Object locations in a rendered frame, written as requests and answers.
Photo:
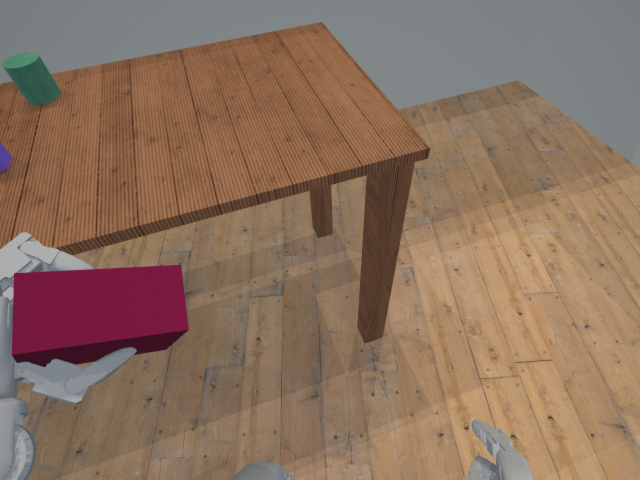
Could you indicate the robot right hand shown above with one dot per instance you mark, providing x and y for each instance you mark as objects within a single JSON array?
[{"x": 510, "y": 465}]

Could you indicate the robot left forearm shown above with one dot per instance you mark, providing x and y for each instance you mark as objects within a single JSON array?
[{"x": 18, "y": 448}]

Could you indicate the table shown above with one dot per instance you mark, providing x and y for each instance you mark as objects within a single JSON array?
[{"x": 142, "y": 145}]

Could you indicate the robot left hand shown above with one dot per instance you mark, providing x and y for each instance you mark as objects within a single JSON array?
[{"x": 59, "y": 380}]

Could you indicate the sponge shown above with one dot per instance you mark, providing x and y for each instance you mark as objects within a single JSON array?
[{"x": 80, "y": 316}]

